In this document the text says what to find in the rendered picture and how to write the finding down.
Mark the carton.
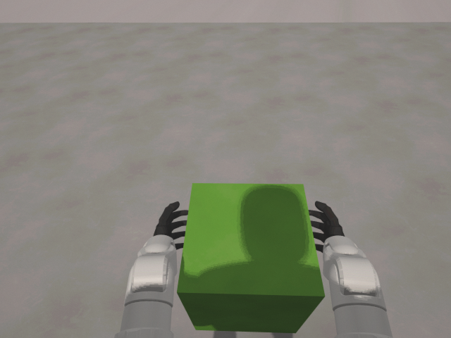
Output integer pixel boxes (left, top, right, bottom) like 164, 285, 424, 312
177, 183, 325, 333

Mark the left robot hand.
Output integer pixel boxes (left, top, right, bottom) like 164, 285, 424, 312
154, 201, 188, 250

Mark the left robot forearm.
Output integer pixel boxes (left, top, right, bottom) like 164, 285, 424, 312
114, 234, 177, 338

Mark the right robot forearm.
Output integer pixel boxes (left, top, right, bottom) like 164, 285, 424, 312
323, 235, 393, 338

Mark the right robot hand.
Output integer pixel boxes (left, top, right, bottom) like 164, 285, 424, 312
309, 201, 344, 253

